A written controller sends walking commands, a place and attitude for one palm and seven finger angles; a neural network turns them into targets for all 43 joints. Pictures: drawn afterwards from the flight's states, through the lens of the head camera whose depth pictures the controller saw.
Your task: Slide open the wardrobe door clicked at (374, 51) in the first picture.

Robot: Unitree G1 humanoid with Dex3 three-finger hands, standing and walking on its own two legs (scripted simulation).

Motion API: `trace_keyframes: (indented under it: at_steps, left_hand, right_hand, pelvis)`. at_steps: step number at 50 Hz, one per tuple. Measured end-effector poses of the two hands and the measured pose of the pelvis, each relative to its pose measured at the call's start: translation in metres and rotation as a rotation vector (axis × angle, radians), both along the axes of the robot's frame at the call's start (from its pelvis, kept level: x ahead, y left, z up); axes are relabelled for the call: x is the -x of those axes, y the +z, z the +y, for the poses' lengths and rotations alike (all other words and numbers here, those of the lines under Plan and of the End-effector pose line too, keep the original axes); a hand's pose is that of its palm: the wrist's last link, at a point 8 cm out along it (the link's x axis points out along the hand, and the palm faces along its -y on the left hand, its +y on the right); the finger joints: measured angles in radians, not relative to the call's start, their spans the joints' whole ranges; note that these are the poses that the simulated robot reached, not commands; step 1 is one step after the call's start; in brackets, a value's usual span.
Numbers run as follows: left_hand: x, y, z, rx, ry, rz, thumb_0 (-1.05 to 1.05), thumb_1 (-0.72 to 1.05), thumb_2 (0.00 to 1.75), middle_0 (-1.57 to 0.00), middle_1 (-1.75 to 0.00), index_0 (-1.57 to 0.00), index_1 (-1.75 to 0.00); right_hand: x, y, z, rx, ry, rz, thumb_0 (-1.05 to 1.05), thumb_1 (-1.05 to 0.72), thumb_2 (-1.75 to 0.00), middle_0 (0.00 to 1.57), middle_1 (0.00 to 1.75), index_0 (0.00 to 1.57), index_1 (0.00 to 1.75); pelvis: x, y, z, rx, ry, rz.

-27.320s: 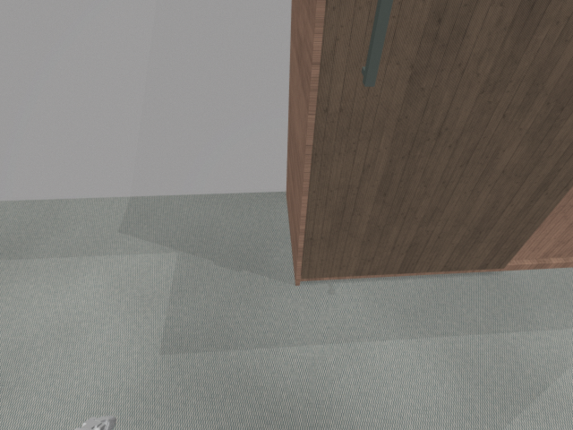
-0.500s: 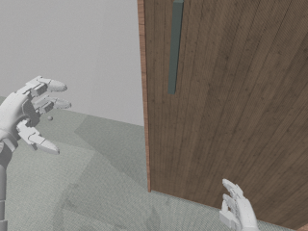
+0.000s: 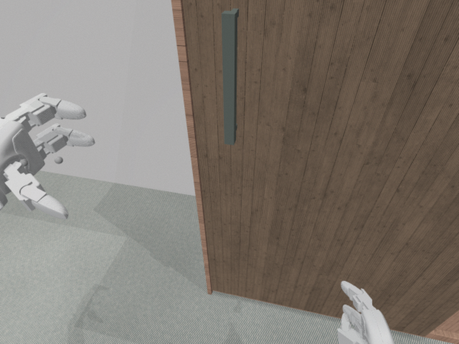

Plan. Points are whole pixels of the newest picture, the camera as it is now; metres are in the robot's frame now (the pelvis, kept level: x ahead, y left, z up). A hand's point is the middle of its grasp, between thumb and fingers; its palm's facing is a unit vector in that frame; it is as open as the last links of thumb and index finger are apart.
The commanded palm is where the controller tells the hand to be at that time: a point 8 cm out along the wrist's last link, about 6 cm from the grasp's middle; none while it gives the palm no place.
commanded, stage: raise the hand with hooked fingers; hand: left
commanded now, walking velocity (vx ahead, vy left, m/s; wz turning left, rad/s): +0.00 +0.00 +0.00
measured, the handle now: (232, 82) +0.52 +0.05 +0.25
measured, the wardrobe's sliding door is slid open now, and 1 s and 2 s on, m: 0.00 0.00 0.00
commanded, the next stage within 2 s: move the hooked fingers beside the handle in 0.20 s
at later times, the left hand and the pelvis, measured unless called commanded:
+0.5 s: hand (58, 132) +0.31 +0.28 +0.26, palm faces +0.04 -0.99 -0.14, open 14.0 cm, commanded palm +0.27 +0.29 +0.26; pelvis +0.02 -0.02 +0.00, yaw +1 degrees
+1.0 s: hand (133, 140) +0.35 +0.19 +0.23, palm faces -0.17 -0.98 -0.12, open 14.0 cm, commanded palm +0.33 +0.25 +0.26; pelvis +0.03 +0.00 +0.00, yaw +1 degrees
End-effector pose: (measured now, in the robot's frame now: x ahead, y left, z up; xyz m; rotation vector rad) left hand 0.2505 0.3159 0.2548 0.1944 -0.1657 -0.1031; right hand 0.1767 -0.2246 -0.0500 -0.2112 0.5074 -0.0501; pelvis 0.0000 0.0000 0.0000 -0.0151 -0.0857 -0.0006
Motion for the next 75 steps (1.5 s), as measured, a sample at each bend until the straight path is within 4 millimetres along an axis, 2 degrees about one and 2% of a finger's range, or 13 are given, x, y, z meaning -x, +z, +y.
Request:
trace_keyframes:
  at_steps: [8, 17, 22, 26, 34, 40, 44, 49, 53, 58, 62, 67, 75]
  left_hand:
    - [-0.008, 0.019, 0.026, 0.032, 0.169, 0.018, -0.01, -0.5, 0.3, -0.31, -1.2, -0.31, -1.2]
    - [-0.017, -0.002, -0.022, -0.011, -0.012, 0.043, -0.01, -0.5, 0.3, -0.31, -1.2, -0.3, -1.2]
    - [-0.021, 0.023, 0.001, 0.051, 0.065, -0.064, -0.01, -0.5, 0.3, -0.31, -1.2, -0.31, -1.2]
    - [-0.036, 0.008, 0.012, 0.063, 0.141, 0.066, -0.01, -0.5, 0.3, -0.31, -1.2, -0.31, -1.2]
    - [-0.061, -0.014, -0.048, 0.036, -0.077, 0.062, -0.01, -0.5, 0.3, -0.3, -1.2, -0.3, -1.2]
    - [-0.072, 0.018, -0.029, 0.089, 0.018, -0.047, -0.01, -0.5, 0.3, -0.31, -1.2, -0.31, -1.2]
    - [-0.08, 0.004, -0.019, 0.084, 0.089, 0.098, -0.01, -0.5, 0.3, -0.31, -1.2, -0.31, -1.2]
    - [-0.085, -0.024, -0.057, 0.063, -0.03, 0.159, -0.01, -0.5, 0.3, -0.3, -1.2, -0.3, -1.2]
    - [-0.088, -0.008, -0.086, 0.089, -0.114, 0.024, -0.01, -0.5, 0.3, -0.3, -1.2, -0.3, -1.2]
    - [-0.107, 0.016, -0.075, 0.135, -0.006, -0.005, -0.01, -0.5, 0.3, -0.31, -1.2, -0.31, -1.2]
    - [-0.121, 0.002, -0.063, 0.119, 0.077, 0.139, -0.01, -0.5, 0.3, -0.31, -1.2, -0.31, -1.2]
    - [-0.117, -0.018, -0.091, 0.097, -0.018, 0.153, -0.01, -0.5, 0.3, -0.3, -1.2, -0.3, -1.2]
    - [-0.137, 0.009, -0.119, 0.163, -0.029, 0.041, -0.01, -0.5, 0.3, -0.31, -1.2, -0.31, -1.2]
  right_hand:
    - [-0.016, -0.004, -0.006, -0.027, 0.022, -0.004, 0.02, -0.9, -0.9, 0.2, 0.3, 0.2, 0.3]
    - [-0.031, -0.007, -0.008, -0.041, 0.017, 0.001, 0.02, -0.9, -0.9, 0.2, 0.3, 0.2, 0.3]
    - [-0.04, -0.001, -0.007, -0.044, 0.029, -0.015, 0.02, -0.9, -0.9, 0.2, 0.3, 0.2, 0.3]
    - [-0.045, -0.005, -0.01, -0.044, 0.03, 0.004, 0.02, -0.9, -0.9, 0.2, 0.3, 0.2, 0.3]
    - [-0.049, -0.007, -0.004, -0.034, 0.012, 0.021, 0.02, -0.9, -0.9, 0.2, 0.3, 0.2, 0.3]
    - [-0.05, -0.001, 0.006, -0.062, 0.009, 0.015, 0.02, -0.9, -0.9, 0.2, 0.3, 0.2, 0.3]
    - [-0.049, -0.008, 0.007, -0.072, 0.012, 0.049, 0.02, -0.9, -0.9, 0.2, 0.3, 0.2, 0.3]
    - [-0.048, -0.014, 0.009, -0.045, 0.016, 0.084, 0.02, -0.9, -0.9, 0.2, 0.3, 0.2, 0.3]
    - [-0.046, -0.01, 0.014, -0.035, 0.015, 0.074, 0.02, -0.9, -0.9, 0.2, 0.3, 0.2, 0.3]
    - [-0.042, -0.006, 0.016, -0.056, -0.005, 0.08, 0.02, -0.9, -0.9, 0.2, 0.3, 0.2, 0.3]
    - [-0.035, -0.012, 0.009, -0.069, -0.03, 0.113, 0.02, -0.9, -0.9, 0.2, 0.3, 0.2, 0.3]
    - [-0.024, -0.02, -0.002, -0.037, -0.046, 0.154, 0.02, -0.9, -0.9, 0.2, 0.3, 0.2, 0.3]
    - [-0.015, -0.019, -0.011, -0.023, -0.073, 0.168, 0.02, -0.9, -0.9, 0.2, 0.3, 0.2, 0.3]
  pelvis:
    - [-0.003, -0.001, -0.01, 0.001, 0.016, 0.016]
    - [-0.016, -0.001, -0.015, -0.002, 0.004, 0.027]
    - [-0.025, -0.001, -0.019, -0.002, 0.006, 0.025]
    - [-0.024, -0.001, -0.017, -0.003, 0.015, 0.04]
    - [-0.028, 0.0, -0.01, -0.007, 0.009, 0.046]
    - [-0.036, 0.001, -0.009, -0.01, -0.005, 0.044]
    - [-0.033, 0.002, -0.005, -0.007, 0.005, 0.054]
    - [-0.029, 0.001, 0.0, -0.006, 0.019, 0.054]
    - [-0.03, 0.002, 0.001, -0.011, 0.009, 0.044]
    - [-0.03, 0.004, -0.002, -0.013, -0.003, 0.039]
    - [-0.028, 0.004, -0.003, -0.011, -0.003, 0.048]
    - [-0.026, 0.004, -0.002, -0.012, 0.004, 0.044]
    - [-0.026, 0.005, -0.01, -0.017, -0.005, 0.034]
